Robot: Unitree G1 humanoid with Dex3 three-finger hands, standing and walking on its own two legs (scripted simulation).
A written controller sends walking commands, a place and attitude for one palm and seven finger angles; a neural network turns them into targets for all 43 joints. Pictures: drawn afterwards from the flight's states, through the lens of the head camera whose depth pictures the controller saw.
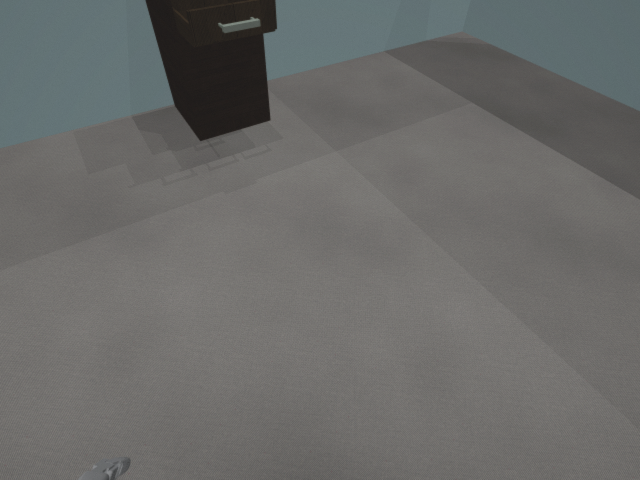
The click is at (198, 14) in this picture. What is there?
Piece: drawer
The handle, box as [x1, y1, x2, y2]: [218, 17, 260, 32]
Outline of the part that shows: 260,24 257,18 255,19 252,17 250,17 249,20 223,25 218,23 218,25 222,28 224,32 259,26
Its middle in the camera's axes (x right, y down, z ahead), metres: -0.35 -0.91 +1.63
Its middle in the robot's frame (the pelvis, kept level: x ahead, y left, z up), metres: +1.80 +0.44 -0.12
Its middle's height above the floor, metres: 0.65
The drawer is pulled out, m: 0.21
